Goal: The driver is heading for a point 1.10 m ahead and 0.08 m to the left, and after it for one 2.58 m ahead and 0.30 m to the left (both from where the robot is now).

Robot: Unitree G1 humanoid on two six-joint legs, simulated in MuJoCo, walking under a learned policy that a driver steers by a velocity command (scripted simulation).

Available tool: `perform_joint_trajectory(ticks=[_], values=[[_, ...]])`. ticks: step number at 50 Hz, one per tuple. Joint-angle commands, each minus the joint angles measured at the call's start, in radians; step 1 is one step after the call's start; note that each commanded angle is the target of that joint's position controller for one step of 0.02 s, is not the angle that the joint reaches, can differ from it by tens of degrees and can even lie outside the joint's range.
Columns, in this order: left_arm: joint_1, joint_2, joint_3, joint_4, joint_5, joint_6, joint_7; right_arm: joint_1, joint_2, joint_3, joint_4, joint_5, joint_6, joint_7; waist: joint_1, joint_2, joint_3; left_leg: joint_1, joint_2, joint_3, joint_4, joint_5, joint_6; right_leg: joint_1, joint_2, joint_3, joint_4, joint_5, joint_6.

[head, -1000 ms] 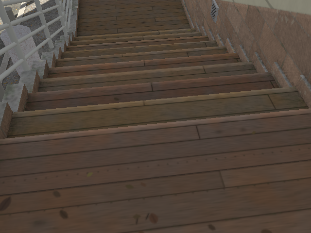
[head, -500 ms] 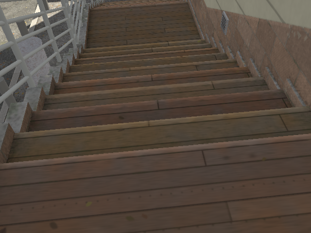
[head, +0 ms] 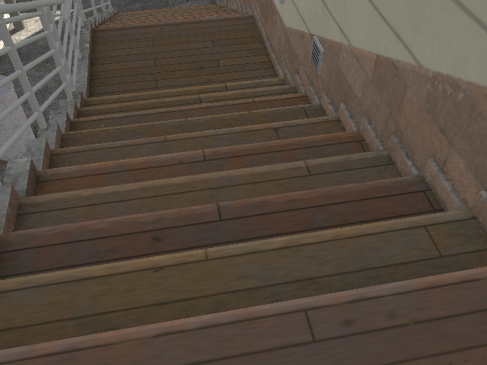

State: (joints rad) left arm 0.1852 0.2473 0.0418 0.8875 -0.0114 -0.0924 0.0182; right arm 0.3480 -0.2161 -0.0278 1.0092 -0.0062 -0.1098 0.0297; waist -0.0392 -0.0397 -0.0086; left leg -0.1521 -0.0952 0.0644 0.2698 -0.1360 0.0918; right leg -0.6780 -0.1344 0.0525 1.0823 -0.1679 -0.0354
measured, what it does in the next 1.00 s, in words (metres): walks ahead: right foot, then left foot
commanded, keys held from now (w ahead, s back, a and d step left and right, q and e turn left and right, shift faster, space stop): w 1.00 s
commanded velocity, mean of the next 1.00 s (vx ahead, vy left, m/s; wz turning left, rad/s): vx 0.50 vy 0.00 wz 0.00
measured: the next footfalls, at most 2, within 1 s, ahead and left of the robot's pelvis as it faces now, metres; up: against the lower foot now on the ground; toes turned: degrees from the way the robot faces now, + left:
right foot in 0.28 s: +0.33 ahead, -0.16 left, +0.00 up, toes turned -2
left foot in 0.82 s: +0.58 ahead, +0.06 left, +0.00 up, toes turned +3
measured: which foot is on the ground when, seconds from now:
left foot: down 0.00-0.30, up 0.32-0.80, down 0.82-1.00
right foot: up 0.00-0.26, down 0.28-0.84, up 0.86-1.00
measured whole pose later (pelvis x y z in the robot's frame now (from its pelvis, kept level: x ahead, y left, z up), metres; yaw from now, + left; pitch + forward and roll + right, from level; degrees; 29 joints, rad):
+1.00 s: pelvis +0.52 -0.02 -0.01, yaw +1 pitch +1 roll +0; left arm 0.28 0.25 0.07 0.95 -0.03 -0.06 0.01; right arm 0.31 -0.21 -0.05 0.92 0.01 -0.09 0.04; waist -0.02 -0.04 -0.01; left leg -0.26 -0.06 0.06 0.43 -0.19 0.08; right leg -0.54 -0.07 0.05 1.18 -0.29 -0.08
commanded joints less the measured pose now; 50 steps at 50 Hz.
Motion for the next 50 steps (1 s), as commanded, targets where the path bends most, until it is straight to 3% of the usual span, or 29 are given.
perform_joint_trajectory(ticks=[1,7,10,12,14,15,16,17,18,19,21,23,25,30,32,35,36,37,38,39,40,41,42,43,44,45,46,47,50], values=[[0.004,0.033,0.008,-0.046,0.009,0.001,0.003,-0.029,-0.138,-0.023,-0.060,0.003,-0.010,-0.022,0.036,0.071,0.066,-0.083,0.281,-0.202,-0.175,0.102,0.163,-0.021,-0.026,0.000,-0.178,0.165,0.020],[-0.197,0.024,-0.001,-0.100,-0.007,-0.009,-0.024,0.090,-0.162,-0.028,-0.024,0.023,0.009,-0.030,-0.039,0.090,0.085,0.054,0.292,-0.162,-0.125,0.104,0.124,0.022,0.035,-0.047,-0.463,0.252,0.022],[-0.236,0.038,-0.001,-0.128,-0.011,-0.019,-0.046,0.114,-0.169,-0.033,-0.011,0.025,0.027,-0.034,-0.035,0.097,0.098,0.150,0.340,-0.185,-0.063,0.116,0.113,0.022,0.050,-0.047,-0.531,0.148,-0.010],[-0.169,0.068,0.012,-0.119,-0.010,-0.026,-0.053,0.090,-0.185,-0.039,-0.015,0.026,0.040,-0.036,0.014,0.122,0.062,0.171,0.350,-0.184,0.016,0.259,0.093,0.142,0.082,-0.072,-0.569,0.082,-0.039],[0.132,0.155,0.058,-0.032,-0.005,-0.029,-0.048,0.054,-0.149,-0.023,-0.035,0.018,0.047,-0.036,0.154,0.091,-0.120,0.063,0.251,-0.098,0.377,0.463,0.039,0.551,0.089,-0.064,-0.578,0.101,-0.101],[0.300,0.261,0.084,-0.003,0.013,-0.025,-0.042,0.127,-0.066,0.002,-0.057,0.006,0.034,-0.031,0.162,-0.094,-0.289,-0.280,0.125,-0.024,0.784,0.136,-0.029,0.938,-0.171,0.304,-0.594,0.056,-0.228],[0.333,0.236,0.074,0.009,0.007,-0.017,-0.047,0.176,-0.016,0.019,-0.047,0.024,0.006,-0.024,0.149,-0.257,-0.382,-0.526,0.024,-0.126,1.008,-0.408,-0.047,1.085,-0.288,0.679,-0.760,-0.082,-0.315],[0.271,0.157,0.051,0.001,-0.002,-0.017,-0.049,0.104,-0.126,-0.010,-0.061,0.048,-0.013,-0.021,0.147,-0.163,-0.257,-0.624,0.088,-0.202,1.102,-0.384,-0.025,0.985,-0.256,0.607,-0.785,-0.142,-0.266],[0.181,0.114,0.037,-0.020,-0.002,-0.014,-0.048,0.017,-0.158,-0.020,-0.092,0.058,-0.018,-0.022,0.122,-0.106,-0.145,-0.639,0.143,-0.165,1.092,-0.297,-0.014,0.841,-0.219,0.446,-0.794,-0.088,-0.225],[0.100,0.087,0.026,-0.032,0.007,-0.013,-0.053,-0.024,-0.149,-0.024,-0.101,0.045,-0.014,-0.029,0.087,-0.023,-0.074,-0.593,0.186,-0.146,1.024,-0.206,-0.019,0.692,-0.169,0.333,-0.832,-0.004,-0.202],[0.054,0.045,0.016,-0.026,0.019,-0.017,-0.059,0.005,-0.113,-0.033,-0.094,0.028,0.014,-0.038,0.030,-0.041,-0.026,-0.485,0.232,-0.144,0.922,-0.117,-0.029,0.538,-0.097,0.203,-0.888,0.075,-0.179],[0.098,0.057,0.020,0.001,0.020,-0.022,-0.056,0.024,-0.080,-0.033,-0.089,0.028,0.034,-0.041,0.014,-0.032,-0.003,-0.468,0.234,-0.129,0.873,-0.084,-0.041,0.488,-0.082,0.148,-0.919,0.151,-0.194],[0.140,0.084,0.026,0.022,0.021,-0.026,-0.043,-0.049,-0.089,-0.039,-0.119,0.022,0.041,-0.044,0.021,-0.016,0.026,-0.542,0.241,-0.132,0.773,-0.003,-0.054,0.507,-0.085,0.120,-0.934,0.206,-0.200],[0.208,0.099,0.024,0.053,0.014,-0.008,-0.013,-0.251,-0.068,-0.037,-0.188,0.005,0.031,-0.031,0.063,-0.012,0.056,-0.563,0.218,-0.107,0.468,0.251,-0.052,0.539,-0.050,0.031,-0.925,0.317,-0.150],[0.235,0.109,0.026,0.068,0.015,-0.006,-0.012,-0.297,-0.054,-0.033,-0.203,0.011,0.030,-0.023,0.078,-0.027,0.038,-0.456,0.179,-0.068,0.410,0.299,-0.061,0.513,-0.026,-0.016,-0.912,0.341,-0.142],[0.281,0.103,0.026,0.089,0.020,-0.001,-0.017,-0.304,-0.069,-0.035,-0.201,0.017,0.034,-0.018,0.083,-0.025,0.043,-0.392,0.146,-0.035,0.465,0.259,-0.055,0.531,-0.055,-0.015,-0.873,0.333,-0.164],[0.294,0.116,0.033,0.107,0.028,0.000,-0.016,-0.247,-0.092,-0.045,-0.181,0.017,0.029,-0.007,0.057,-0.048,0.032,-0.435,0.177,-0.090,0.562,0.258,-0.032,0.604,-0.116,0.014,-0.816,0.399,-0.174],[0.263,0.091,0.028,0.086,0.010,0.007,-0.014,-0.299,-0.088,-0.039,-0.208,0.020,0.026,-0.004,0.060,-0.016,0.075,-0.491,0.158,-0.058,0.453,0.109,-0.023,0.632,-0.083,-0.007,-0.800,0.372,-0.165],[0.252,0.107,0.032,0.092,-0.007,0.016,-0.012,-0.336,-0.075,-0.033,-0.232,0.023,0.021,-0.001,0.059,-0.048,0.119,-0.466,0.158,-0.062,0.338,-0.008,-0.011,0.643,-0.102,0.026,-0.793,0.372,-0.149],[0.248,0.121,0.036,0.096,-0.004,0.024,-0.005,-0.308,-0.092,-0.041,-0.228,0.022,0.015,0.001,0.036,-0.063,0.094,-0.384,0.132,-0.039,0.302,-0.035,-0.002,0.664,-0.109,0.037,-0.743,0.469,-0.141],[0.220,0.114,0.034,0.087,0.008,0.025,0.001,-0.161,-0.129,-0.062,-0.170,0.014,0.007,0.005,-0.025,-0.049,0.016,-0.179,0.085,0.017,0.334,0.066,0.011,0.615,-0.077,-0.007,-0.615,0.608,-0.134],[0.203,0.117,0.031,0.085,-0.004,0.029,0.004,0.010,-0.190,-0.089,-0.134,0.011,0.003,0.001,-0.098,-0.004,-0.085,0.024,0.148,-0.085,0.243,0.099,0.061,0.542,-0.012,-0.041,-0.372,0.540,-0.097],[0.318,0.037,0.009,0.077,0.021,0.017,-0.001,0.119,-0.278,-0.104,-0.123,0.009,0.005,0.001,-0.063,0.224,-0.251,0.358,0.380,-0.413,0.254,0.132,0.178,0.270,0.113,-0.077,0.010,0.048,-0.050],[0.388,-0.026,-0.005,0.096,-0.001,-0.013,-0.017,0.154,-0.236,-0.088,-0.115,0.021,0.010,0.010,-0.049,0.392,-0.319,0.491,0.485,-0.783,0.070,0.004,0.301,-0.004,0.231,0.040,0.237,-0.425,-0.033],[0.287,0.093,0.026,0.075,-0.033,-0.026,-0.020,0.122,-0.164,-0.070,-0.113,0.027,0.009,0.014,-0.060,0.264,-0.188,0.373,0.465,-0.731,0.021,-0.107,0.265,-0.104,0.174,0.111,0.315,-0.382,-0.053],[0.185,0.130,0.039,0.042,-0.046,-0.019,-0.012,0.029,-0.129,-0.057,-0.136,0.024,0.011,0.011,-0.037,0.187,-0.083,0.228,0.446,-0.588,0.007,-0.077,0.227,-0.112,0.119,0.071,0.319,-0.288,-0.063],[0.155,0.118,0.042,0.036,-0.030,-0.003,-0.004,-0.054,-0.098,-0.042,-0.155,0.014,0.008,0.016,0.001,0.099,-0.025,0.075,0.408,-0.476,-0.021,-0.003,0.204,-0.053,0.071,0.053,0.268,-0.201,-0.054],[0.178,0.090,0.046,0.038,-0.016,0.014,-0.001,-0.101,-0.075,-0.035,-0.163,0.012,0.002,0.017,0.040,0.096,-0.013,-0.010,0.361,-0.403,-0.049,-0.015,0.180,0.011,0.023,0.062,0.187,-0.136,-0.051],[0.198,0.058,0.053,0.041,-0.020,0.045,0.004,-0.062,-0.077,-0.030,-0.139,0.012,-0.004,0.007,0.069,0.088,0.023,-0.075,0.308,-0.311,-0.115,0.017,0.161,0.059,-0.014,0.053,0.041,-0.034,-0.035]])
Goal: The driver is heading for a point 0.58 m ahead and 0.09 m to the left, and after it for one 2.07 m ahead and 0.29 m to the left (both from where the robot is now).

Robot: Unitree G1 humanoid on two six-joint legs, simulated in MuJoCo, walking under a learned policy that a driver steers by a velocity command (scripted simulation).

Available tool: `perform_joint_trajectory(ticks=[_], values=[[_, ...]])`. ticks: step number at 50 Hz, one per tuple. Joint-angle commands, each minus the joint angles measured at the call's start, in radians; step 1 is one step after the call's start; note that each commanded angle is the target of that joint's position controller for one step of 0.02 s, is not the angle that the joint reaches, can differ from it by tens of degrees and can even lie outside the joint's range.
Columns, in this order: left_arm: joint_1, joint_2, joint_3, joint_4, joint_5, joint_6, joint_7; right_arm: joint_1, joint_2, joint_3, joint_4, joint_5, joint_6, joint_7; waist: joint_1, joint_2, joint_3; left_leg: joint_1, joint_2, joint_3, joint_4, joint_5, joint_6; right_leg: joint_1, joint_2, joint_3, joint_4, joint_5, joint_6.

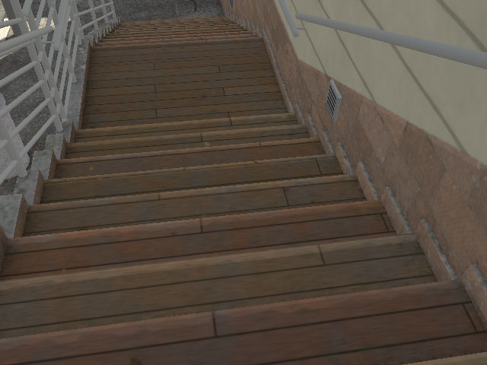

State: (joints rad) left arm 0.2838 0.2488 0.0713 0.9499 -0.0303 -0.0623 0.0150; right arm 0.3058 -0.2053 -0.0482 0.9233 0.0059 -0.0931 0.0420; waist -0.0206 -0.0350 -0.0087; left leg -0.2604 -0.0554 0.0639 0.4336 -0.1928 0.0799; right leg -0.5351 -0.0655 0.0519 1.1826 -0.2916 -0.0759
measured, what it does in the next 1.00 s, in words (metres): goes down, turning left: right foot 0.15 m lower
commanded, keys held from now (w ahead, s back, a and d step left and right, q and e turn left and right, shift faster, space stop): w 0.22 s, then w+q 0.78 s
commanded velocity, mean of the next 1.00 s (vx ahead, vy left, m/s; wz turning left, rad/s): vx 0.50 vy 0.00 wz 0.33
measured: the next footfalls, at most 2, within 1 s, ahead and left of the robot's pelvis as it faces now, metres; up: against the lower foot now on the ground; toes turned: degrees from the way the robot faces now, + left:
right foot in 0.48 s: +0.40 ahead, -0.21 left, -0.15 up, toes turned +6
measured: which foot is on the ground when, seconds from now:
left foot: down 0.00-0.46, up 0.48-1.00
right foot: up 0.00-0.46, down 0.48-1.00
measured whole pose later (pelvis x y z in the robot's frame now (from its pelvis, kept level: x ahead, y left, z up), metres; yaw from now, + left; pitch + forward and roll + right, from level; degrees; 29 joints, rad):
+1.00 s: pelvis +0.48 -0.05 -0.22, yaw +22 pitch +1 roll -3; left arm 0.42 0.20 0.05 1.00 0.00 -0.08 0.04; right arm 0.13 -0.25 -0.09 0.75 0.03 0.01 0.07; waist 0.09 0.03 -0.01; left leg -0.65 0.06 -0.08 0.60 0.44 0.07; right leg -0.08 -0.08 -0.28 0.83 -0.74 0.06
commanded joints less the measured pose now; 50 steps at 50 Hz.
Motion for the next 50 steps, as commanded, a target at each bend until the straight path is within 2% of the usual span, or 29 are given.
perform_joint_trajectory(ticks=[1,4,6,7,8,10,11,14,19,21,22,24,25,26,27,28,29,30,31,32,33,35,38,39,40,41,43,45,50], values=[[0.051,0.070,0.029,-0.043,0.008,0.019,0.006,0.008,-0.108,-0.015,-0.042,-0.002,-0.018,-0.017,0.042,0.081,0.036,0.059,0.266,-0.293,-0.282,0.146,0.171,-0.130,-0.085,0.051,-0.129,0.120,0.014],[-0.008,0.049,0.026,-0.067,0.031,0.017,-0.006,0.091,-0.153,-0.031,-0.004,-0.018,-0.003,-0.042,0.029,0.075,0.003,0.126,0.283,-0.245,-0.233,0.356,0.171,-0.185,-0.090,0.050,-0.220,0.272,0.035],[-0.020,0.050,0.030,-0.062,0.025,0.022,-0.016,0.121,-0.143,-0.027,0.006,-0.012,-0.003,-0.045,0.022,0.068,-0.009,0.122,0.267,-0.209,-0.204,0.324,0.164,-0.197,-0.077,0.030,-0.219,0.363,0.037],[-0.101,0.073,0.039,-0.100,0.006,0.011,-0.020,0.174,-0.125,-0.022,0.028,0.005,-0.010,-0.056,0.008,0.097,0.024,0.203,0.263,-0.229,-0.195,0.193,0.139,-0.307,-0.091,0.070,-0.291,0.428,0.030],[-0.150,0.076,0.038,-0.118,0.006,0.002,-0.024,0.200,-0.117,-0.019,0.039,0.007,-0.013,-0.061,-0.011,0.106,0.044,0.241,0.275,-0.252,-0.188,0.144,0.133,-0.363,-0.092,0.075,-0.335,0.461,0.025],[-0.216,0.071,0.033,-0.139,0.029,-0.019,-0.036,0.214,-0.122,-0.018,0.041,0.013,-0.009,-0.084,-0.014,0.099,0.065,0.251,0.262,-0.225,-0.134,0.130,0.109,-0.369,-0.090,0.081,-0.463,0.571,0.022],[-0.221,0.061,0.027,-0.136,0.031,-0.019,-0.042,0.210,-0.134,-0.019,0.037,0.003,-0.009,-0.092,-0.021,0.102,0.080,0.179,0.243,-0.193,-0.121,0.096,0.104,-0.308,-0.074,0.049,-0.507,0.629,0.026],[-0.242,0.042,0.018,-0.146,0.048,-0.018,-0.062,0.212,-0.115,-0.011,0.031,0.016,0.003,-0.094,-0.040,0.084,0.100,-0.001,0.223,-0.184,0.014,0.009,0.111,-0.138,-0.035,0.024,-0.548,0.765,0.022],[-0.345,0.026,-0.012,-0.208,0.027,-0.028,-0.094,0.239,-0.135,-0.026,0.001,0.025,0.047,-0.110,-0.101,0.107,0.098,-0.012,0.203,-0.252,0.261,-0.127,0.085,-0.015,-0.012,0.040,-0.713,0.698,0.038],[-0.292,0.056,-0.007,-0.187,0.009,-0.024,-0.090,0.252,-0.136,-0.033,0.001,0.026,0.072,-0.130,-0.086,0.115,0.093,0.088,0.218,-0.304,0.396,-0.076,0.073,0.001,-0.058,0.079,-0.804,0.665,0.051],[-0.229,0.070,-0.001,-0.173,0.012,-0.025,-0.089,0.250,-0.132,-0.031,0.000,0.018,0.078,-0.132,-0.060,0.107,0.068,0.106,0.210,-0.323,0.499,-0.026,0.068,0.060,-0.061,0.067,-0.838,0.624,0.045],[0.134,0.124,0.032,-0.047,0.041,-0.033,-0.077,0.258,-0.117,-0.023,0.025,0.021,0.072,-0.108,0.105,0.028,-0.063,-0.096,0.102,-0.251,0.917,-0.097,0.007,0.544,-0.045,-0.021,-0.807,0.658,0.036],[0.277,0.150,0.020,-0.009,0.064,-0.035,-0.084,0.409,-0.016,-0.010,0.082,0.033,0.053,-0.079,0.106,-0.180,-0.214,-0.438,-0.023,-0.272,1.384,-0.746,-0.048,0.932,-0.179,0.090,-0.446,0.991,-0.025],[0.277,0.193,0.027,-0.015,0.041,-0.023,-0.085,0.540,-0.033,-0.005,0.066,0.064,0.030,-0.061,0.053,-0.395,-0.313,-0.613,0.022,-0.294,1.602,-0.699,-0.078,1.020,-0.301,0.219,-0.374,1.069,-0.051],[0.313,0.245,0.052,0.010,-0.004,-0.004,-0.091,0.471,-0.061,-0.007,-0.004,0.090,0.017,-0.067,0.074,-0.389,-0.367,-0.708,0.038,-0.269,1.577,-0.521,-0.090,0.979,-0.415,0.466,-0.610,0.539,-0.144],[0.274,0.204,0.046,0.025,0.000,0.004,-0.088,0.290,-0.066,-0.009,-0.043,0.097,0.028,-0.090,0.096,-0.184,-0.224,-0.773,0.067,-0.207,1.559,-0.362,-0.091,0.781,-0.439,0.527,-0.779,0.109,-0.184],[0.126,0.141,0.022,-0.004,0.035,-0.009,-0.082,0.186,-0.094,-0.021,-0.075,0.080,0.041,-0.115,0.061,-0.063,-0.073,-0.722,0.101,-0.181,1.517,-0.220,-0.067,0.515,-0.425,0.514,-0.876,0.061,-0.174],[0.026,0.104,0.004,-0.012,0.050,-0.028,-0.084,0.162,-0.073,-0.019,-0.083,0.056,0.063,-0.123,0.019,-0.057,0.000,-0.671,0.129,-0.184,1.507,-0.184,-0.056,0.354,-0.422,0.475,-0.845,0.191,-0.183],[-0.066,0.016,-0.020,-0.031,0.047,-0.050,-0.086,0.189,-0.082,-0.032,-0.062,0.033,0.073,-0.118,-0.028,0.001,0.044,-0.588,0.166,-0.266,1.248,-0.026,-0.018,0.222,-0.309,0.289,-0.796,0.228,-0.105],[-0.069,-0.010,-0.025,-0.014,0.043,-0.057,-0.083,0.210,-0.073,-0.045,-0.046,0.034,0.078,-0.110,-0.048,-0.092,0.041,-0.574,0.179,-0.268,1.174,-0.005,0.000,0.201,-0.263,0.217,-0.782,0.229,-0.072],[-0.067,-0.012,-0.031,-0.013,0.039,-0.065,-0.066,0.195,-0.081,-0.056,-0.047,0.034,0.075,-0.109,-0.050,-0.082,0.077,-0.499,0.171,-0.273,0.947,0.086,-0.011,0.133,-0.200,0.093,-0.838,0.244,-0.049],[0.037,0.045,-0.015,0.032,0.050,-0.068,-0.027,0.099,-0.050,-0.053,-0.090,0.009,0.072,-0.092,-0.015,-0.118,0.076,-0.556,0.170,-0.274,0.781,0.111,-0.037,0.238,-0.226,0.091,-0.847,0.419,-0.094],[0.080,0.105,0.004,0.047,0.062,-0.057,-0.011,0.081,-0.054,-0.053,-0.117,0.000,0.089,-0.059,-0.020,-0.041,0.014,-0.615,0.152,-0.273,0.764,0.175,-0.026,0.356,-0.281,0.078,-0.773,0.571,-0.143],[0.076,0.098,0.003,0.042,0.055,-0.056,-0.012,0.055,-0.059,-0.055,-0.128,-0.001,0.093,-0.050,-0.015,-0.018,0.024,-0.635,0.148,-0.263,0.752,0.200,-0.016,0.362,-0.277,0.045,-0.773,0.559,-0.128],[0.077,0.046,-0.007,0.042,0.038,-0.057,-0.003,-0.002,-0.090,-0.064,-0.156,0.009,0.084,-0.039,-0.008,-0.005,0.049,-0.662,0.153,-0.306,0.598,0.372,0.005,0.391,-0.222,-0.019,-0.767,0.371,-0.064],[0.112,0.042,-0.008,0.055,0.031,-0.058,0.006,-0.066,-0.075,-0.058,-0.168,0.013,0.078,-0.030,0.024,-0.034,0.068,-0.683,0.144,-0.281,0.554,0.450,0.012,0.413,-0.222,-0.032,-0.757,0.322,-0.048],[0.150,0.015,-0.017,0.067,0.033,-0.054,0.028,-0.129,-0.062,-0.051,-0.190,0.004,0.062,-0.004,0.039,-0.024,0.105,-0.646,0.136,-0.293,0.413,0.608,0.021,0.390,-0.213,-0.098,-0.712,0.256,-0.024],[0.169,0.040,-0.010,0.050,0.046,-0.050,0.037,-0.211,-0.034,-0.037,-0.207,-0.005,0.067,0.020,0.084,0.012,0.113,-0.459,0.104,-0.173,0.282,0.769,0.012,0.271,-0.191,-0.190,-0.663,0.086,-0.004],[0.206,0.086,0.012,0.026,0.021,0.001,0.033,-0.387,-0.034,-0.019,-0.280,0.032,0.093,0.046,0.186,0.003,0.201,-0.465,0.120,-0.094,0.056,0.595,-0.022,0.381,-0.249,-0.182,-0.476,0.012,0.014]])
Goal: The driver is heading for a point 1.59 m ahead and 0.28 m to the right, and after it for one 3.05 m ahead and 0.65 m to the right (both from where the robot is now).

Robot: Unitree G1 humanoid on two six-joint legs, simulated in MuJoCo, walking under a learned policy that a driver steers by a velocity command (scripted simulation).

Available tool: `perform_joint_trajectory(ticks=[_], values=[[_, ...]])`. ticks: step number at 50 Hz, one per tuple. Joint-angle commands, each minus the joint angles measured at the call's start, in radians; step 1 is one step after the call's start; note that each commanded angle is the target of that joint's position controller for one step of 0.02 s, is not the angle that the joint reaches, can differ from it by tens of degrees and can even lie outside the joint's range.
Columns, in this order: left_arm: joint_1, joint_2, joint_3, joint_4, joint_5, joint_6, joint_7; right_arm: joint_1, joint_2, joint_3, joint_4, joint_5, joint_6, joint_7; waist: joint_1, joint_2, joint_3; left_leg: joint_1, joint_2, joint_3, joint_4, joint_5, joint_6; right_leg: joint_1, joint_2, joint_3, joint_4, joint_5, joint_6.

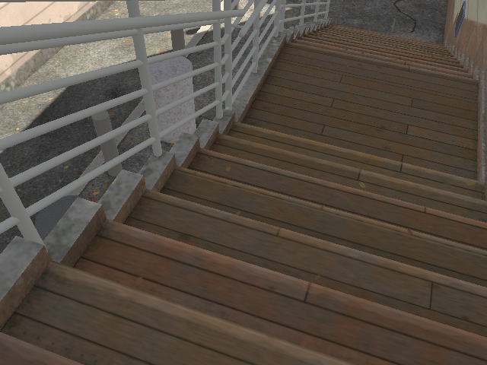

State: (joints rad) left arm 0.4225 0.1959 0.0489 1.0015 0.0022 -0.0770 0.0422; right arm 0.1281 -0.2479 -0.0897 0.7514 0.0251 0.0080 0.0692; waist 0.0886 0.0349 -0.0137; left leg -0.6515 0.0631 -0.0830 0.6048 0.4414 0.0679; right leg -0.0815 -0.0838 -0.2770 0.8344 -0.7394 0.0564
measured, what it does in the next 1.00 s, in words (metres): goes down, turning right: left foot 0.15 m lower, then right foot 0.15 m lower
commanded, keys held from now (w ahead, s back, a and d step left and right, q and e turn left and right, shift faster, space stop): w+q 0.04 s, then w+e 0.80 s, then w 0.16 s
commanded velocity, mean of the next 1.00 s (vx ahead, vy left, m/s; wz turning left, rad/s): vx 0.50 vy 0.00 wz -0.25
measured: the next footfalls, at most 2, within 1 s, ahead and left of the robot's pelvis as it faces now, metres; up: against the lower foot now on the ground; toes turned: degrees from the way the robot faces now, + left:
left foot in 0.10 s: +0.23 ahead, +0.13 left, -0.15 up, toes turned +5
right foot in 0.74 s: +0.51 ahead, -0.17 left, -0.30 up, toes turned -13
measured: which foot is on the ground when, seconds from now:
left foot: up 0.00-0.08, down 0.10-0.74, up 0.76-1.00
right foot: down 0.00-0.10, up 0.12-0.72, down 0.74-1.00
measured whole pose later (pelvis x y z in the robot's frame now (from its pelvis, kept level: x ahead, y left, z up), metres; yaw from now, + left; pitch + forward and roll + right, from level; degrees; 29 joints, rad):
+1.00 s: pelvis +0.53 -0.09 -0.25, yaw -20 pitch +2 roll -1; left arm 0.37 0.18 0.04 0.91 0.00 -0.03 0.00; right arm 0.16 -0.22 -0.06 0.82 -0.02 -0.09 -0.04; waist 0.01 0.03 -0.02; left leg -0.81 0.10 -0.08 1.10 0.00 -0.03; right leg -0.29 0.13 0.08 0.61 -0.35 -0.08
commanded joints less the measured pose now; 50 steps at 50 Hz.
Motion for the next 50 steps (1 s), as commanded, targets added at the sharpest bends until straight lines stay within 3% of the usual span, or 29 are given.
perform_joint_trajectory(ticks=[1,4,5,6,7,8,9,10,12,14,17,19,20,25,33,35,36,37,38,39,40,41,43,44,45,47,48,49,50], values=[[0.074,0.147,0.037,-0.024,-0.016,0.023,0.004,-0.205,0.007,0.022,-0.103,0.015,-0.009,0.021,0.078,-0.068,0.210,-0.044,0.006,0.072,-0.154,-0.081,-0.004,-0.050,-0.244,0.155,-0.086,0.514,-0.115],[0.071,0.179,0.042,0.000,-0.018,0.033,-0.015,0.137,-0.091,-0.029,0.045,0.006,-0.023,-0.011,-0.101,-0.048,0.042,0.462,-0.077,0.152,-0.243,-0.131,0.069,-0.114,-0.198,0.123,0.352,0.850,-0.108],[0.125,0.165,0.049,0.048,-0.023,0.025,-0.020,0.257,-0.163,-0.060,0.099,0.000,-0.021,-0.022,-0.162,0.039,-0.056,0.822,-0.021,0.082,-0.137,0.036,0.122,-0.366,-0.124,0.121,0.667,0.605,-0.065],[0.207,0.065,0.018,0.022,-0.007,0.001,-0.035,0.361,-0.242,-0.043,0.133,-0.025,-0.031,-0.020,-0.144,0.252,-0.256,1.196,0.176,-0.082,0.216,0.464,0.231,-0.723,-0.015,0.214,1.197,-0.263,-0.011],[0.218,0.125,0.020,0.006,-0.066,-0.037,-0.051,0.483,-0.220,-0.038,0.144,-0.005,-0.024,-0.007,-0.232,0.210,-0.501,1.305,0.290,-0.250,0.233,0.265,0.340,-0.771,0.048,0.495,1.255,-0.268,-0.006],[0.051,0.107,0.012,-0.113,-0.095,-0.048,-0.044,0.580,-0.276,-0.055,0.218,0.007,-0.007,-0.018,-0.252,0.234,-0.540,1.249,0.396,-0.479,-0.074,-0.329,0.383,-0.909,0.059,0.448,1.182,-0.175,0.005],[-0.074,0.117,0.010,-0.145,-0.106,-0.028,-0.016,0.469,-0.227,-0.042,0.212,0.004,-0.007,-0.031,-0.205,0.069,-0.389,1.052,0.372,-0.521,-0.227,-0.772,0.315,-0.959,-0.009,0.368,1.043,0.011,-0.016],[-0.120,0.114,0.007,-0.137,-0.084,-0.002,0.016,0.270,-0.157,-0.016,0.154,-0.013,-0.011,-0.034,-0.171,-0.025,-0.177,0.796,0.357,-0.480,-0.303,-0.828,0.283,-0.954,-0.005,0.330,1.049,0.138,-0.034],[-0.011,0.113,0.026,-0.100,-0.040,0.040,0.036,0.073,-0.032,0.025,0.122,-0.049,-0.070,-0.012,-0.045,-0.138,-0.047,0.346,0.345,-0.389,-0.229,-0.760,0.205,-0.740,-0.057,0.453,0.809,0.418,-0.085],[0.002,0.082,0.040,-0.109,-0.028,0.043,0.033,0.035,-0.039,0.028,0.141,-0.061,-0.095,-0.029,-0.014,0.010,0.035,0.166,0.203,-0.146,-0.279,-0.648,0.115,-0.604,-0.041,0.452,0.507,0.579,-0.078],[-0.068,0.069,0.043,-0.157,-0.016,0.038,0.012,0.191,-0.067,0.015,0.224,-0.063,-0.100,-0.085,-0.042,0.048,-0.001,0.304,0.216,-0.099,-0.249,-0.377,0.172,-0.670,-0.027,0.476,0.338,0.668,-0.047],[-0.047,0.084,0.047,-0.152,-0.023,0.049,-0.014,0.218,-0.082,0.008,0.229,-0.063,-0.103,-0.082,-0.038,0.020,-0.025,0.363,0.248,-0.094,-0.208,-0.331,0.174,-0.721,-0.002,0.481,0.364,0.753,-0.073],[-0.113,0.114,0.060,-0.184,-0.030,0.045,-0.025,0.220,-0.034,0.017,0.234,-0.042,-0.104,-0.087,-0.047,-0.010,0.002,0.417,0.205,-0.052,-0.188,-0.493,0.116,-0.792,-0.009,0.552,0.216,0.896,-0.096],[-0.274,0.059,0.045,-0.248,0.000,0.045,-0.066,0.297,-0.011,0.029,0.262,-0.028,-0.110,-0.123,-0.105,0.038,0.098,0.284,0.168,0.090,-0.118,-0.773,0.070,-0.659,0.054,0.453,-0.050,1.254,-0.096],[-0.452,0.041,0.018,-0.360,-0.043,0.054,-0.122,0.350,-0.087,-0.005,0.233,-0.019,-0.058,-0.134,-0.234,0.045,0.169,0.389,0.259,0.092,0.187,-0.726,0.029,-0.578,0.019,0.305,-0.297,0.977,-0.103],[-0.283,0.105,0.048,-0.310,-0.041,0.055,-0.107,0.310,-0.117,-0.012,0.229,-0.020,-0.053,-0.117,-0.144,0.033,0.107,0.365,0.261,0.121,0.387,-0.447,0.009,-0.337,0.058,0.241,-0.316,0.818,-0.146],[-0.059,0.156,0.079,-0.221,-0.045,0.059,-0.088,0.242,-0.143,-0.017,0.243,-0.013,-0.061,-0.113,-0.018,0.051,0.007,0.319,0.236,0.155,0.645,-0.318,-0.018,-0.072,0.060,0.228,-0.387,0.964,-0.184],[0.092,0.244,0.100,-0.156,-0.021,0.057,-0.077,0.240,-0.128,-0.018,0.249,-0.003,-0.088,-0.108,0.077,-0.132,-0.066,0.155,0.103,0.237,1.135,-0.591,-0.095,0.183,0.035,0.248,-0.384,1.283,-0.254],[0.088,0.292,0.077,-0.143,0.001,0.044,-0.087,0.439,0.003,0.014,0.233,-0.037,-0.115,-0.083,-0.036,-0.413,-0.216,-0.301,0.007,0.135,1.556,-1.356,-0.141,0.589,-0.105,0.479,-0.036,1.625,-0.374],[0.164,0.272,0.080,-0.147,-0.044,0.057,-0.096,0.403,-0.073,0.014,0.172,-0.011,-0.148,-0.065,0.038,-0.367,-0.434,-0.357,0.010,0.006,1.532,-1.308,-0.154,0.659,-0.190,0.687,-0.122,1.291,-0.502],[0.211,0.267,0.081,-0.126,-0.047,0.075,-0.085,0.227,-0.076,0.014,0.087,0.016,-0.151,-0.079,0.077,-0.268,-0.419,-0.439,-0.014,0.017,1.432,-1.254,-0.156,0.595,-0.245,0.855,-0.354,0.888,-0.522],[0.149,0.262,0.075,-0.100,-0.043,0.081,-0.069,0.113,-0.034,0.029,0.035,0.030,-0.137,-0.109,0.034,-0.132,-0.274,-0.536,0.000,0.044,1.359,-1.151,-0.153,0.457,-0.256,0.953,-0.457,0.624,-0.490],[-0.055,0.199,0.046,-0.174,0.010,0.060,-0.073,0.154,-0.028,0.036,0.044,0.006,-0.099,-0.144,-0.088,-0.005,-0.118,-0.468,0.051,-0.026,1.249,-0.999,-0.103,0.097,-0.287,0.995,-0.426,0.569,-0.460],[-0.141,0.104,0.012,-0.194,0.017,0.038,-0.086,0.226,-0.048,0.025,0.086,-0.008,-0.083,-0.140,-0.144,0.041,-0.047,-0.373,0.079,-0.059,1.038,-0.801,-0.074,-0.107,-0.230,0.844,-0.378,0.642,-0.391],[-0.229,0.094,0.009,-0.224,0.009,0.018,-0.086,0.250,-0.075,0.007,0.101,-0.027,-0.080,-0.141,-0.187,0.004,-0.004,-0.251,0.097,-0.057,0.888,-0.713,-0.058,-0.276,-0.150,0.741,-0.385,0.758,-0.341],[-0.240,0.145,0.022,-0.215,-0.011,0.010,-0.039,0.077,-0.063,0.006,0.024,-0.078,-0.102,-0.132,-0.153,-0.065,0.033,0.014,0.055,0.025,0.400,-0.493,-0.100,-0.467,-0.006,0.530,-0.460,0.889,-0.304],[-0.175,0.152,0.028,-0.179,-0.010,0.022,-0.023,0.133,-0.010,0.018,0.050,-0.071,-0.101,-0.117,-0.157,-0.109,-0.050,0.121,0.032,0.034,0.410,-0.382,-0.116,-0.445,0.001,0.506,-0.417,0.996,-0.318],[-0.135,0.175,0.034,-0.160,0.003,0.023,-0.020,0.239,-0.018,0.014,0.093,-0.044,-0.101,-0.096,-0.174,-0.146,-0.106,0.156,0.020,0.029,0.503,-0.255,-0.113,-0.393,-0.030,0.527,-0.378,1.045,-0.337],[-0.090,0.150,0.031,-0.150,-0.016,0.015,-0.019,0.196,-0.054,0.005,0.074,-0.033,-0.096,-0.083,-0.143,-0.105,-0.071,0.038,0.035,-0.001,0.416,-0.167,-0.093,-0.308,-0.022,0.527,-0.356,0.941,-0.339]])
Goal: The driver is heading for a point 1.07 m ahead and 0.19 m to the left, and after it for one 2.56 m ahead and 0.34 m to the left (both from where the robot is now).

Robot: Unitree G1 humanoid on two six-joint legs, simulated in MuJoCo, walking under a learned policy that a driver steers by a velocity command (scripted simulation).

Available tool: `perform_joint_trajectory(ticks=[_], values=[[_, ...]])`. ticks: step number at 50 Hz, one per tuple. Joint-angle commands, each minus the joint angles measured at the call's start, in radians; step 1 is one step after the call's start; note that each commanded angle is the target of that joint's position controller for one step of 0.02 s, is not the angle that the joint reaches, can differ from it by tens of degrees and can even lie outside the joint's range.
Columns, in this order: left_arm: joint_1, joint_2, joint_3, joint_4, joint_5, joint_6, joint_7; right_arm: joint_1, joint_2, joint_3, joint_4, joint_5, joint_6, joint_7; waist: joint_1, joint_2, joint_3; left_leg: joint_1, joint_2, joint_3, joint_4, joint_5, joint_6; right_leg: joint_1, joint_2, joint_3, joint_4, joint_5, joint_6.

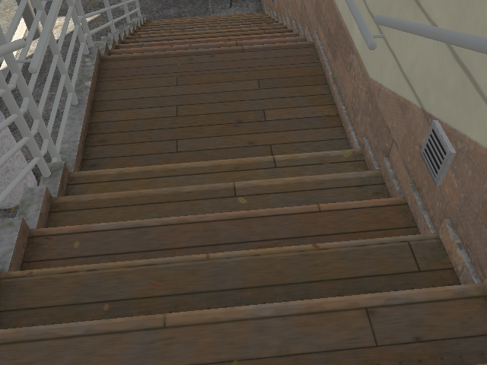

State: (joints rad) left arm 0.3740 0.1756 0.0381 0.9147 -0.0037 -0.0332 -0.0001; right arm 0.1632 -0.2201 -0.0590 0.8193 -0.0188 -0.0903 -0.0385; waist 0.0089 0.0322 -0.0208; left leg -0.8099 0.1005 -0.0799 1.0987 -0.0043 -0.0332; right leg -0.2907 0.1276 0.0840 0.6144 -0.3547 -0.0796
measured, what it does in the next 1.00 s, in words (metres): goes down: left foot 0.15 m lower, then right foot 0.15 m lower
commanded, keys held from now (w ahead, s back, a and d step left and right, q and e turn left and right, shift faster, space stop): w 0.78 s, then w+q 0.22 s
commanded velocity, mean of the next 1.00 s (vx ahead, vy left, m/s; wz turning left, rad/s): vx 0.50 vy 0.00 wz -0.02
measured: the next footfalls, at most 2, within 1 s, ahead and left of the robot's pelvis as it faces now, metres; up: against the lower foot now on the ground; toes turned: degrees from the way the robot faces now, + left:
left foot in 0.26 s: +0.33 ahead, +0.17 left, -0.15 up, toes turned -4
right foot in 0.86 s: +0.69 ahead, -0.07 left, -0.30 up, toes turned +1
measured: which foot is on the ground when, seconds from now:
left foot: up 0.00-0.24, down 0.26-0.88, up 0.90-1.00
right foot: down 0.00-0.28, up 0.30-0.84, down 0.86-1.00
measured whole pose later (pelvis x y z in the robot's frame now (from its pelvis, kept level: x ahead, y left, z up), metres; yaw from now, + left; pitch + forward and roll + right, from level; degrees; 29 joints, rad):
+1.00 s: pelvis +0.60 +0.02 -0.30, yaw +3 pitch +2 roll +0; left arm 0.20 0.17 0.03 0.85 0.00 -0.05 -0.06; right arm 0.45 -0.19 -0.03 0.92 0.06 -0.01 -0.05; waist -0.07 0.01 -0.01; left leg -0.60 -0.03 -0.12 1.87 -0.60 0.00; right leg -0.40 0.04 -0.05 0.61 -0.25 -0.07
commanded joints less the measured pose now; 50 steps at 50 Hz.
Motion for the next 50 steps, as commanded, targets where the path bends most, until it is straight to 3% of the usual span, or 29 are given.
perform_joint_trajectory(ticks=[1,2,4,7,11,13,14,15,16,17,18,19,20,21,22,25,28,31,34,36,39,41,43,44,45,46,47,48,50], values=[[0.032,0.121,0.031,-0.033,-0.029,-0.037,0.033,0.054,-0.110,-0.033,-0.036,0.022,-0.002,0.039,-0.014,-0.095,-0.014,-0.016,0.027,-0.076,-0.151,0.328,0.032,0.064,-0.263,0.256,-0.058,0.388,-0.199],[0.098,0.101,0.025,-0.020,-0.033,-0.038,0.033,-0.041,-0.117,-0.032,-0.078,0.017,-0.007,0.051,0.026,-0.073,0.010,-0.168,0.024,-0.094,-0.218,0.284,0.054,0.180,-0.286,0.318,-0.017,0.292,-0.205],[0.096,0.113,0.022,-0.040,-0.031,-0.032,0.058,-0.153,-0.077,-0.016,-0.129,-0.012,-0.023,0.081,0.049,-0.041,0.063,0.087,-0.032,-0.031,-0.497,0.564,0.064,-0.061,-0.202,0.228,0.011,0.032,-0.159],[0.078,0.151,0.029,-0.053,-0.018,-0.005,0.064,-0.180,-0.034,-0.003,-0.177,0.011,-0.014,0.101,0.077,-0.086,0.078,0.269,-0.077,0.008,-0.577,0.522,0.052,-0.172,-0.168,0.228,0.101,-0.031,-0.146],[0.101,0.168,0.035,-0.056,-0.014,0.021,0.081,-0.086,-0.067,-0.012,-0.182,0.027,-0.010,0.097,0.049,-0.146,0.076,0.310,-0.033,-0.018,-0.694,0.251,0.076,0.010,-0.198,0.303,0.313,0.202,-0.133],[0.096,0.145,0.022,-0.035,-0.019,0.015,0.057,0.244,-0.133,-0.051,-0.052,0.016,-0.001,0.091,-0.094,-0.072,-0.008,0.658,-0.040,0.052,-0.693,0.237,0.111,-0.064,-0.127,0.223,0.623,0.281,-0.079],[0.163,0.077,0.023,0.004,-0.031,-0.009,0.022,0.435,-0.157,-0.060,0.022,-0.002,0.004,0.091,-0.145,0.073,-0.120,1.041,0.066,-0.061,-0.485,0.459,0.185,-0.357,0.003,0.211,1.027,-0.041,-0.019],[0.298,0.042,0.005,0.007,-0.045,-0.035,0.008,0.509,-0.169,-0.038,0.051,0.020,0.011,0.102,-0.103,0.278,-0.241,1.276,0.198,-0.229,-0.344,0.591,0.273,-0.630,0.071,0.179,1.458,-0.559,0.050],[0.315,0.095,0.001,-0.039,-0.067,-0.053,0.014,0.530,-0.235,-0.057,0.060,0.051,0.033,0.107,-0.100,0.371,-0.335,1.315,0.298,-0.477,-0.482,0.231,0.356,-0.752,0.027,0.166,1.579,-0.508,0.089],[0.147,0.112,0.001,-0.116,-0.084,-0.056,0.027,0.480,-0.250,-0.062,0.083,0.070,0.047,0.091,-0.098,0.313,-0.228,1.239,0.327,-0.651,-0.696,-0.242,0.389,-0.922,-0.028,0.066,1.449,-0.358,0.093],[-0.033,0.151,0.012,-0.145,-0.065,-0.031,0.052,0.392,-0.133,-0.025,0.060,0.046,0.055,0.072,-0.109,0.077,-0.084,1.064,0.288,-0.605,-0.781,-0.388,0.342,-0.953,-0.083,-0.003,1.390,-0.252,0.082],[-0.082,0.150,0.011,-0.164,-0.061,-0.006,0.064,0.293,-0.120,-0.008,0.038,0.007,0.046,0.071,-0.062,0.013,0.002,0.818,0.270,-0.584,-0.793,-0.428,0.332,-0.846,-0.124,0.007,1.269,-0.141,0.064],[-0.075,0.125,0.007,-0.163,-0.025,0.008,0.068,0.190,-0.095,0.005,0.019,-0.008,0.028,0.076,0.000,-0.021,0.069,0.581,0.241,-0.542,-0.778,-0.377,0.326,-0.739,-0.168,0.034,1.220,-0.098,0.037],[-0.038,0.141,0.024,-0.145,-0.022,0.003,0.059,0.135,-0.027,0.028,0.016,-0.007,0.007,0.075,0.061,-0.028,0.095,0.439,0.151,-0.396,-0.746,-0.355,0.259,-0.655,-0.206,0.097,0.990,0.105,0.005],[-0.014,0.114,0.024,-0.133,-0.012,-0.004,0.053,0.139,-0.033,0.026,0.033,-0.008,0.001,0.068,0.068,0.066,0.085,0.397,0.100,-0.320,-0.751,-0.260,0.228,-0.622,-0.213,0.053,0.917,0.144,0.000],[-0.118,0.067,0.020,-0.177,0.039,-0.024,0.031,0.226,-0.091,0.015,0.067,0.011,-0.001,0.021,0.036,0.086,0.017,0.400,0.049,-0.188,-0.775,0.133,0.253,-0.438,-0.232,0.013,0.445,0.437,0.060],[-0.090,0.089,0.027,-0.156,0.016,-0.011,0.003,0.301,-0.111,0.005,0.097,0.030,0.002,0.023,0.027,0.016,-0.031,0.560,0.088,-0.196,-0.689,0.247,0.265,-0.494,-0.229,0.022,0.417,0.536,0.048],[-0.317,0.105,0.037,-0.245,0.012,-0.032,-0.023,0.468,-0.059,0.019,0.152,0.040,-0.003,0.012,-0.070,0.021,0.053,0.775,0.084,-0.257,-0.597,-0.009,0.232,-0.742,-0.233,0.067,0.188,0.655,0.007],[-0.407,0.058,0.021,-0.264,0.029,-0.054,-0.067,0.417,-0.062,0.021,0.115,0.039,0.024,-0.015,-0.102,-0.008,0.079,0.471,-0.017,-0.123,-0.538,-0.233,0.194,-0.356,-0.157,-0.036,-0.036,0.953,0.020],[-0.432,0.039,0.014,-0.286,0.001,-0.047,-0.073,0.421,-0.070,0.019,0.115,0.048,0.036,-0.018,-0.116,0.020,0.111,0.470,-0.014,-0.140,-0.458,-0.202,0.205,-0.326,-0.140,-0.042,-0.073,0.866,0.036],[-0.479,0.048,0.004,-0.313,-0.008,-0.058,-0.078,0.450,-0.067,0.014,0.108,0.055,0.060,-0.031,-0.169,0.022,0.137,0.658,-0.025,-0.181,-0.297,-0.122,0.212,-0.386,-0.150,-0.024,-0.261,0.763,0.059],[-0.438,0.070,0.012,-0.309,-0.006,-0.069,-0.073,0.429,-0.081,0.003,0.112,0.053,0.074,-0.032,-0.138,0.059,0.103,0.678,-0.022,-0.224,-0.188,-0.010,0.219,-0.271,-0.168,-0.008,-0.291,0.636,0.038],[-0.096,0.141,0.050,-0.194,0.000,-0.068,-0.059,0.398,-0.087,0.004,0.135,0.045,0.068,-0.010,0.030,0.009,-0.016,0.541,-0.073,-0.201,0.152,0.035,0.193,0.150,-0.196,-0.039,-0.288,0.735,-0.011],[0.140,0.181,0.066,-0.116,0.013,-0.062,-0.055,0.420,-0.041,0.005,0.156,0.045,0.046,0.009,0.112,-0.102,-0.129,0.242,-0.182,-0.157,0.510,-0.367,0.134,0.546,-0.308,0.055,-0.128,1.005,-0.067],[0.215,0.208,0.050,-0.092,0.012,-0.051,-0.060,0.599,0.005,0.026,0.165,0.072,0.030,0.028,0.076,-0.291,-0.325,-0.080,-0.219,-0.178,0.926,-0.919,0.075,0.931,-0.502,0.169,0.200,1.245,-0.163],[0.242,0.249,0.070,-0.084,-0.018,-0.029,-0.065,0.575,-0.088,0.022,0.100,0.102,0.009,0.035,0.103,-0.359,-0.453,-0.194,-0.165,-0.192,0.994,-0.873,0.029,0.964,-0.589,0.350,0.109,0.898,-0.253],[0.221,0.262,0.077,-0.052,-0.033,-0.016,-0.060,0.432,-0.087,0.020,0.026,0.110,0.012,0.025,0.113,-0.309,-0.394,-0.311,-0.131,-0.112,0.923,-0.741,0.012,0.846,-0.624,0.472,-0.094,0.361,-0.292],[0.116,0.158,0.045,-0.058,-0.013,-0.003,-0.044,0.280,-0.112,0.005,-0.002,0.087,0.045,-0.008,0.088,-0.073,-0.206,-0.287,-0.101,0.003,0.898,-0.614,0.004,0.588,-0.548,0.421,-0.257,0.140,-0.230],[-0.095,0.109,0.014,-0.091,0.035,-0.040,-0.053,0.285,-0.073,0.004,-0.002,0.056,0.095,-0.035,-0.026,0.029,0.009,-0.087,-0.037,-0.070,0.747,-0.408,0.039,0.067,-0.562,0.406,-0.286,0.209,-0.243]])
Velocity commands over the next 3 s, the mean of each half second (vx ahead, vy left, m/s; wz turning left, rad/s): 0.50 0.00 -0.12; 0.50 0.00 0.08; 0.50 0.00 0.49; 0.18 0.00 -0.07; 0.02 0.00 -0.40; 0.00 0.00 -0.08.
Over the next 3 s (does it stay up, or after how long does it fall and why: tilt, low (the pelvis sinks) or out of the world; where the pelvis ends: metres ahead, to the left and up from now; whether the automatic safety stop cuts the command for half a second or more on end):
stays up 1.03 0.13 -0.44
